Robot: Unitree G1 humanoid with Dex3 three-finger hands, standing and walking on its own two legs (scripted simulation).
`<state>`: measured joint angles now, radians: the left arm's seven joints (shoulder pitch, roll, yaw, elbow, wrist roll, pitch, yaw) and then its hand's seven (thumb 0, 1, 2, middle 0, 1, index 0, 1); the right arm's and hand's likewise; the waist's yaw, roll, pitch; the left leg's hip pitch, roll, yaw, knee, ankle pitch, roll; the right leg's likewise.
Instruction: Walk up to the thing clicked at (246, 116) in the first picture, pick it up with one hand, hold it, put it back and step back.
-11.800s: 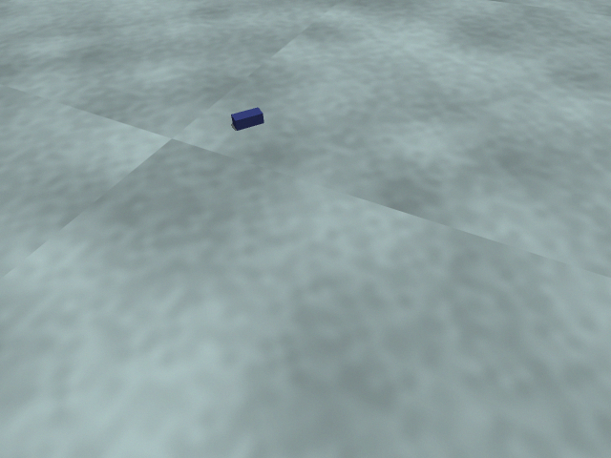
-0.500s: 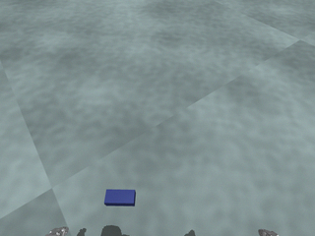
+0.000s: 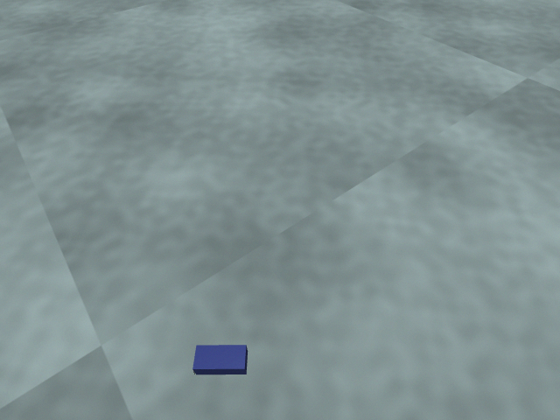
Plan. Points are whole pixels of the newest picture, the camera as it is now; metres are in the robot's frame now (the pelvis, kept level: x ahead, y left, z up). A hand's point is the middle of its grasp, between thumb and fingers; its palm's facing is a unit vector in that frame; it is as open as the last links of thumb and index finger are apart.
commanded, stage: walk up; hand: left
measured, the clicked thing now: (221, 359) +0.42 +0.24 -0.75
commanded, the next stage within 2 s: none
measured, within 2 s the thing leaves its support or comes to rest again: neither
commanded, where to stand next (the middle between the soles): +0.04 -0.01 m, yaw +1 degrees
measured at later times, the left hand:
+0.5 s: hand out of the picture +0.05 +0.27 -0.16, palm faces +0.00 -0.95 -0.33, open 7.3 cm
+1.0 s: hand out of the picture +0.05 +0.27 -0.17, palm faces +0.02 -0.92 -0.38, open 7.3 cm
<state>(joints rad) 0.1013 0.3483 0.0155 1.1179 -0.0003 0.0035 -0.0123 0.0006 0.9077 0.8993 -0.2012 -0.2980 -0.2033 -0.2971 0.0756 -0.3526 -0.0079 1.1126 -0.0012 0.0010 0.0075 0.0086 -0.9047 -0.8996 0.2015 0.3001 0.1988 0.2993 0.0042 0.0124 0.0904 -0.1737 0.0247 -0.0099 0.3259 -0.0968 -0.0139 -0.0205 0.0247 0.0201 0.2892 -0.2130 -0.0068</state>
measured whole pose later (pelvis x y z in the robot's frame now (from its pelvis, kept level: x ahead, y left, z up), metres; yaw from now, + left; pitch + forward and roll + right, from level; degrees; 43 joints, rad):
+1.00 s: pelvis -0.04 -0.01 -0.02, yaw +1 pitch -1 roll +0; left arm 0.10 0.39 0.06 0.99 0.00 0.05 -0.01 0.00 0.91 0.90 -0.20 -0.30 -0.20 -0.30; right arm 0.04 -0.38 -0.05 1.00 0.00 0.04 0.00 0.01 -0.90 -0.90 0.20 0.30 0.20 0.30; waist 0.00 0.00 0.16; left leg -0.35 0.01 -0.03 0.48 -0.11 -0.01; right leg -0.26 0.03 0.01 0.71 -0.44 -0.04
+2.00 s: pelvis -0.05 -0.01 -0.03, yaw +3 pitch -3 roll +1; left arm 0.14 0.36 0.02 0.85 0.02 -0.01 0.01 0.00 0.90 0.90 -0.21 -0.30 -0.21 -0.30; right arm 0.13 -0.41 -0.06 0.85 0.03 0.07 -0.01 0.01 -0.91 -0.90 0.20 0.30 0.20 0.30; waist 0.01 0.05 0.20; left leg -0.40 -0.05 -0.10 1.15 -0.55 0.01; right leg -0.40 -0.03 0.03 0.62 -0.18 0.00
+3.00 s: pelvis -0.07 +0.00 -0.02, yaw -2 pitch -3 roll +0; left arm 0.23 0.42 0.06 1.00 0.01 0.02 -0.03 0.00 0.91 0.90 -0.20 -0.30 -0.20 -0.30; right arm 0.16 -0.39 -0.05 0.93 -0.03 -0.02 0.01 0.01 -0.90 -0.90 0.21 0.30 0.20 0.30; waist 0.01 -0.02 0.10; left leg -0.34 0.07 0.06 0.60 -0.22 0.00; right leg -0.24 -0.02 0.04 0.63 -0.40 -0.01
